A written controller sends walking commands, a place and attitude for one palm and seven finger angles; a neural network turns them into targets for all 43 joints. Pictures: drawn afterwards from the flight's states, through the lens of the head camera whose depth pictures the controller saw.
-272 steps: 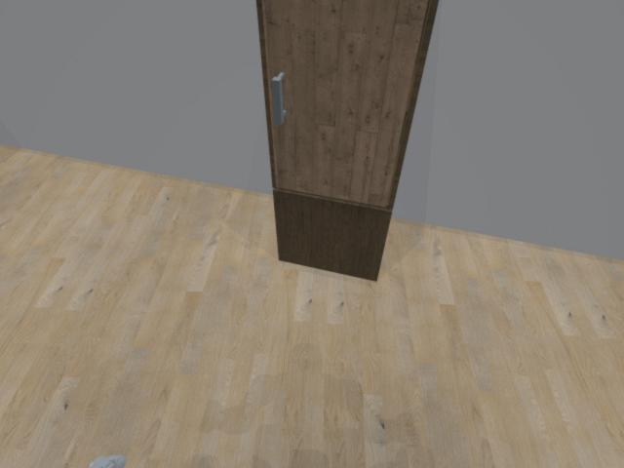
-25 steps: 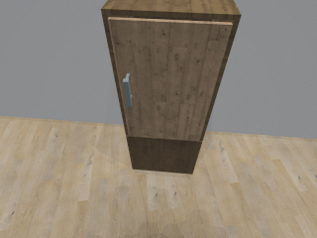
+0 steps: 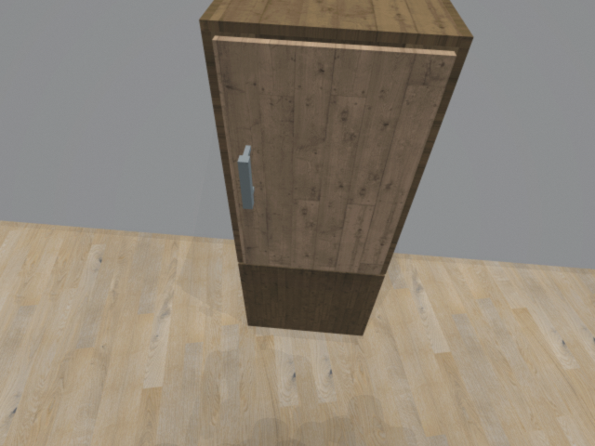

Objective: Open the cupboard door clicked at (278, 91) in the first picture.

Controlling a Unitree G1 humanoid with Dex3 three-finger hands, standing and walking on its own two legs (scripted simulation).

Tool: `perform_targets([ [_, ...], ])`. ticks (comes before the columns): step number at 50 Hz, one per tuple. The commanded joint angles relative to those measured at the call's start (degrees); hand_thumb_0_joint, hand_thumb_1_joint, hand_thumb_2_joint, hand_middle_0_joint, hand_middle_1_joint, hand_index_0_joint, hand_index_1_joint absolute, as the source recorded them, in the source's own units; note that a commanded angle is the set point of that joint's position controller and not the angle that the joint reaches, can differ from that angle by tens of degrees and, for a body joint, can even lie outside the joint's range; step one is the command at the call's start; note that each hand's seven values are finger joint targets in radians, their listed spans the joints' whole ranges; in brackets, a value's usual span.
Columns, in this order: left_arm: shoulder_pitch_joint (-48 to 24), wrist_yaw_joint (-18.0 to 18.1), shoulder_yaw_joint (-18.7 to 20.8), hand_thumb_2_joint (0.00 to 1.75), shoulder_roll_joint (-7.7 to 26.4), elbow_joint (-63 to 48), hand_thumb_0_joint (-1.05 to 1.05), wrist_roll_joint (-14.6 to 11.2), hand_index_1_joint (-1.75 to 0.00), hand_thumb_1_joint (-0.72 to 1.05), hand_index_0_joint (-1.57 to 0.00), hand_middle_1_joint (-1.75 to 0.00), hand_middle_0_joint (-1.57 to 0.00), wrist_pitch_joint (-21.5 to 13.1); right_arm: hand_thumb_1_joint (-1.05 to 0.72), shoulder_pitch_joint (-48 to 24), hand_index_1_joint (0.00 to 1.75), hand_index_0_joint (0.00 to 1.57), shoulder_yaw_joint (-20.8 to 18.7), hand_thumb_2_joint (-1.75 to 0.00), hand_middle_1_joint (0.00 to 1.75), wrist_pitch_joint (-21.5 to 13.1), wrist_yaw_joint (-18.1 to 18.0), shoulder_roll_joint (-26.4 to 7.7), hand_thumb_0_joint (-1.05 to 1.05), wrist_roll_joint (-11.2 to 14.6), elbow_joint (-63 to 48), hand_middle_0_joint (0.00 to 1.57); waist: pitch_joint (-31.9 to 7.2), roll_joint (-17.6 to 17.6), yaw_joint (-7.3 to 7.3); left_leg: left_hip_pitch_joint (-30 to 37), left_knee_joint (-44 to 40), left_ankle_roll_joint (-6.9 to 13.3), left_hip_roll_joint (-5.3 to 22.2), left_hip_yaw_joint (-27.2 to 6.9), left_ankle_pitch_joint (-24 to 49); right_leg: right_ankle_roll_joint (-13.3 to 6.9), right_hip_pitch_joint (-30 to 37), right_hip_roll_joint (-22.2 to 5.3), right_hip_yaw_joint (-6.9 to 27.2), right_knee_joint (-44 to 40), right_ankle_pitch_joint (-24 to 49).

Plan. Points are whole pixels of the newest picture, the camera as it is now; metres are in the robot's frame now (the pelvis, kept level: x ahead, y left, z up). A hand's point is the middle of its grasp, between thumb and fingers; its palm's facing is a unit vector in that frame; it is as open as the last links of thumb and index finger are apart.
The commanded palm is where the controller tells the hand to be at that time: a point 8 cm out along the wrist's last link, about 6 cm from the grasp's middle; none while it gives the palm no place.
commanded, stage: shuffle to correct the standing spot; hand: left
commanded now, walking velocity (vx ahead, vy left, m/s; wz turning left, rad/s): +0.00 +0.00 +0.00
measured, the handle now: (248, 177) +0.60 +0.13 +0.00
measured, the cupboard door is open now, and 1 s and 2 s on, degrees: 0 0 0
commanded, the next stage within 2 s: come to a stop and stand still in 0.38 s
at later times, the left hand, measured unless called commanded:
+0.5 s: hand out of the picture -0.03 +0.13 -0.17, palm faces +0.05 -0.98 -0.20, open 7.4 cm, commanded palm none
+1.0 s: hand out of the picture +0.09 +0.13 -0.17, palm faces +0.02 -0.96 -0.26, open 7.4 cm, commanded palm none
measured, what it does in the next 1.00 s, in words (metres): steps on the spot: left foot, then right foot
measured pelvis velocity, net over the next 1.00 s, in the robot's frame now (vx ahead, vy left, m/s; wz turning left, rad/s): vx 0.04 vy -0.06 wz -0.04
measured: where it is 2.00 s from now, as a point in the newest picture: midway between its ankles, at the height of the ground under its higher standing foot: outside the picture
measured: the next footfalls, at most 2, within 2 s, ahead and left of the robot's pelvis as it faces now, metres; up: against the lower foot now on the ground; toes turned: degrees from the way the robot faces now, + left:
left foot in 0.66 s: +0.12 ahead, +0.03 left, +0.00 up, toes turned +2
right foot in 0.98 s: +0.07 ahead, -0.18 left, +0.00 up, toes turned -4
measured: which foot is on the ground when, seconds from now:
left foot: down 0.00-0.40, up 0.42-0.64, down 0.66-1.00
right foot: down 0.00-0.68, up 0.70-0.96, down 0.98-1.00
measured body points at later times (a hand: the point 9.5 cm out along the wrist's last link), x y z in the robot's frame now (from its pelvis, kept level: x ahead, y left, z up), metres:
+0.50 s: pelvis +0.03 -0.04 +0.00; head +0.05 -0.04 +0.45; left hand -0.03 +0.19 -0.16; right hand +0.04 -0.27 -0.16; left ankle +0.01 +0.08 -0.69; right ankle -0.07 -0.12 -0.73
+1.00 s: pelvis +0.04 -0.06 -0.01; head +0.05 -0.07 +0.44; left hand +0.09 +0.18 -0.15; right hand +0.13 -0.28 -0.16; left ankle +0.12 +0.05 -0.73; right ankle +0.03 -0.18 -0.74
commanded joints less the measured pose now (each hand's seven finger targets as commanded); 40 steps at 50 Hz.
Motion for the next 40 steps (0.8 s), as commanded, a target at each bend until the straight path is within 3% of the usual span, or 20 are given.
perform_targets([
  [1,4.4,0.0,0.9,0.9,6.5,-1.5,0.0,-0.2,-0.3,0.9,-0.2,-0.3,-0.2,-0.2,-0.9,1.7,0.3,0.2,-1.4,-0.9,0.3,-1.1,-0.3,-6.7,0.0,0.3,-2.3,0.2,0.6,2.4,0.7,5.3,-5.1,1.1,6.9,-7.6,16.7,-1.9,-4.3,-4.3,3.6,-4.2,14.6],
  [5,4.1,-0.2,0.9,0.9,7.1,-1.2,0.0,-0.1,-0.3,0.9,-0.2,-0.3,-0.2,-0.3,-0.9,0.2,0.3,0.2,-1.6,-0.9,0.3,-1.0,-0.3,-7.2,0.0,0.4,-2.3,0.2,0.9,1.2,0.76,5.9,-5.3,1.1,7.0,-7.2,15.8,-1.9,-4.6,-4.7,4.2,-5.0,15.6],
  [7,4.9,-0.4,0.5,0.9,5.1,-0.4,0.0,0.0,-0.3,0.9,-0.2,-0.3,-0.2,0.3,-0.9,1.3,0.3,0.2,-1.2,-0.9,0.3,-0.6,-0.1,-6.1,0.0,0.2,-1.4,0.2,1.4,0.9,0.38,5.7,-6.5,1.2,7.4,-7.7,7.4,-1.9,-5.5,-3.7,3.0,-4.4,7.5],
  [11,5.3,-1.4,0.9,0.9,4.7,-1.0,0.0,0.7,-0.3,0.9,-0.2,-0.3,-0.2,1.2,-0.9,1.8,0.3,0.2,-2.6,-0.9,0.3,0.3,0.0,-8.8,0.0,-0.3,-2.0,0.2,5.7,5.2,0.01,2.7,-14.0,3.8,12.0,-15.1,-14.1,-2.1,-11.5,-0.6,-0.7,1.3,-3.9],
  [15,6.8,-2.1,1.1,0.9,3.9,-1.3,0.0,0.9,-0.3,0.9,-0.2,-0.3,-0.2,1.1,-0.9,2.4,0.3,0.2,-3.6,-0.9,0.3,0.3,-0.2,-9.9,0.0,-0.3,-3.0,0.2,4.9,6.1,0.52,0.9,-14.3,6.7,15.3,-18.9,-16.1,-2.5,-12.6,-0.2,-1.4,5.2,-3.7],
  [17,9.4,-2.3,1.4,0.9,3.8,-0.5,0.0,0.9,-0.3,0.9,-0.2,-0.3,-0.2,0.6,-0.9,1.1,0.3,0.2,-3.5,-0.9,0.3,0.2,-0.1,-8.9,0.0,-0.3,-3.7,0.2,3.1,3.0,1.87,-3.4,-10.0,4.8,12.7,-13.7,-14.8,-3.1,-6.3,-1.3,0.3,-1.1,-2.1],
  [18,11.1,-2.3,1.6,0.9,4.6,-0.1,0.0,0.8,-0.3,0.9,-0.2,-0.3,-0.2,0.2,-0.9,-0.3,0.3,0.2,-3.3,-0.9,0.3,0.0,0.0,-7.4,0.0,-0.2,-4.2,0.2,3.0,-0.6,2.92,-7.2,-4.2,3.1,9.4,-9.4,-11.8,-4.1,-2.4,-3.4,4.3,-5.2,-2.4],
  [19,13.1,-2.0,2.1,0.9,6.5,0.7,0.0,0.7,-0.3,0.9,-0.2,-0.3,-0.2,-0.1,-0.9,-1.9,0.3,0.2,-2.8,-0.9,0.3,-0.2,0.2,-5.2,0.0,0.0,-5.1,0.2,3.1,-8.3,3.63,-13.0,5.3,0.9,4.5,-2.5,-9.1,-6.4,2.0,-8.5,12.4,-10.7,-2.8],
  [20,15.5,-1.4,2.8,0.9,8.9,1.4,0.0,0.6,-0.3,0.9,-0.2,-0.3,-0.2,-0.5,-0.9,-5.0,0.3,0.2,-2.2,-0.9,0.3,-0.5,0.6,-3.3,0.0,0.0,-6.7,0.2,5.1,-15.9,4.64,-20.5,14.5,-0.7,0.8,2.2,-13.1,-9.4,5.4,-15.0,20.9,-14.7,6.8],
  [21,17.4,-1.1,2.6,0.9,8.1,2.1,0.0,0.6,-0.3,0.9,-0.2,-0.3,-0.2,-1.1,-0.9,-8.2,0.3,0.2,-2.3,-0.9,0.3,-0.8,0.8,-3.8,0.0,-0.4,-7.8,0.2,6.7,-13.1,5.64,-24.2,22.5,-0.5,1.7,0.1,-17.9,-12.0,6.4,-18.0,22.2,-13.9,22.0],
  [23,18.0,-0.5,2.2,0.9,6.2,2.8,0.0,0.8,-0.3,0.9,-0.2,-0.3,-0.2,-1.9,-0.9,-7.2,0.3,0.2,-2.4,-0.9,0.3,-1.0,1.0,-2.6,0.0,-0.4,-7.1,0.2,6.0,-4.9,4.09,-26.4,29.0,-0.4,3.3,-0.8,-15.4,-13.7,10.1,-17.2,17.6,-10.0,39.0],
  [27,16.3,0.0,1.5,0.9,5.7,2.8,0.0,0.9,-0.3,0.9,-0.2,-0.3,-0.2,-2.2,-0.9,-8.7,0.3,0.2,-1.4,-0.9,0.3,-0.9,1.4,-0.6,0.0,0.5,-7.0,0.2,4.6,-3.6,3.19,-20.0,18.1,-1.4,2.0,1.5,-9.8,-10.6,9.2,-12.5,9.3,-7.0,54.5],
  [29,13.8,0.2,1.2,0.9,5.4,2.4,0.0,0.5,-0.3,0.9,-0.2,-0.3,-0.2,-2.0,-0.9,-6.0,0.3,0.2,-0.7,-0.9,0.3,-0.7,0.9,0.4,0.0,1.0,-5.5,0.2,3.4,-5.2,1.6,-9.7,10.4,-1.7,0.7,1.9,-4.1,-8.6,4.3,-10.4,6.1,-5.6,58.6],
  [31,11.7,0.3,1.1,0.9,6.1,2.0,0.0,-0.1,-0.3,0.9,-0.2,-0.3,-0.2,-1.7,-0.9,1.2,0.3,0.2,-0.8,-0.9,0.3,-0.9,0.0,-1.3,0.0,0.9,-3.2,0.2,-1.2,-5.9,-1.68,3.4,0.2,-1.2,-1.0,2.4,8.5,-5.4,1.8,-7.5,3.6,1.3,60.7],
  [32,11.8,0.3,1.3,0.9,6.9,1.6,0.0,-0.3,-0.3,0.9,-0.2,-0.3,-0.2,-1.6,-0.9,4.8,0.3,0.2,-1.6,-0.9,0.3,-1.1,-0.5,-4.3,0.0,0.9,-2.4,0.2,-4.4,-4.5,-2.91,12.6,-0.6,0.5,2.2,-0.4,25.4,-3.1,-2.2,-6.0,3.0,6.6,54.9],
  [33,11.8,0.5,1.2,0.9,5.6,0.9,0.0,-0.8,-0.3,0.9,-0.2,-0.3,-0.2,-1.4,-0.9,8.3,0.3,0.2,-2.7,-0.9,0.3,-1.3,-0.9,-8.0,0.0,0.9,-2.4,0.2,-8.1,0.8,-3.92,22.6,2.3,6.0,11.8,-10.4,48.4,-0.6,-11.3,-3.0,0.9,13.9,36.9],
  [34,13.1,0.9,0.9,0.9,3.2,-0.1,0.0,-1.5,-0.3,0.9,-0.2,-0.3,-0.2,-1.1,-0.9,10.1,0.3,0.2,-3.1,-0.9,0.3,-1.2,-1.2,-10.1,0.0,1.3,-2.5,0.2,-10.4,11.1,-2.87,23.2,-2.1,13.6,22.6,-19.1,68.8,1.0,-14.9,0.4,-0.1,25.0,-6.4],
  [35,12.7,0.8,1.4,0.9,3.7,-1.0,0.0,-0.6,-0.3,0.9,-0.2,-0.3,-0.2,-0.4,-0.9,7.9,0.3,0.2,-3.1,-0.9,0.3,-0.6,-1.0,-9.6,0.0,1.6,-3.3,0.2,-7.4,9.3,-2.07,18.0,-5.1,14.8,22.6,-14.8,66.8,-0.3,-13.8,0.0,2.0,30.3,-15.0],
  [38,10.3,0.8,1.4,0.9,1.2,-0.3,0.0,0.0,-0.3,0.9,-0.2,-0.3,-0.2,1.7,-0.9,-2.5,0.3,0.2,-1.7,-0.9,0.3,-0.3,-1.4,-4.6,0.0,1.0,-5.3,0.2,3.0,8.1,1.75,-0.8,-11.2,11.9,19.0,-12.6,42.8,1.0,-12.0,-3.6,2.5,28.7,-9.4],
  [40,11.4,0.4,1.4,0.9,0.3,-0.3,0.0,0.1,-0.3,0.9,-0.2,-0.3,-0.2,2.8,-0.9,-4.2,0.3,0.2,-2.3,-0.9,0.3,0.2,-1.0,-5.8,0.0,0.4,-6.4,0.2,0.7,5.0,2.64,-2.4,-12.1,11.0,17.7,-11.7,33.3,1.4,-10.0,-3.2,0.9,26.3,-6.5],
])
